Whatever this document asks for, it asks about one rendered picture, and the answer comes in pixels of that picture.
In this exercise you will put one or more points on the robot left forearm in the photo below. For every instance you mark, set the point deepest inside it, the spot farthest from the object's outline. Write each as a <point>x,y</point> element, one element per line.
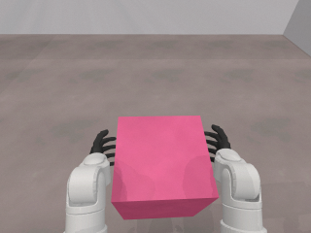
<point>86,195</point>

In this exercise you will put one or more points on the right robot hand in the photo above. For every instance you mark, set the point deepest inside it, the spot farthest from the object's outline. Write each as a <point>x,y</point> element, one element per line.
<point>222,140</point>

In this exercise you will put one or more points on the carton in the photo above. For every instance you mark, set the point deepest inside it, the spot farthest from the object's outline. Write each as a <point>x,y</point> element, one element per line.
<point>162,167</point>

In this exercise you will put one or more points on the robot right forearm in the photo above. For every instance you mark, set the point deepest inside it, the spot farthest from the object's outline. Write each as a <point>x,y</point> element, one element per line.
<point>241,193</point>

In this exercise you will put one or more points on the left robot hand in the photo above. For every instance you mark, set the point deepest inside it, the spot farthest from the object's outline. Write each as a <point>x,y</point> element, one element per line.
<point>99,142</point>

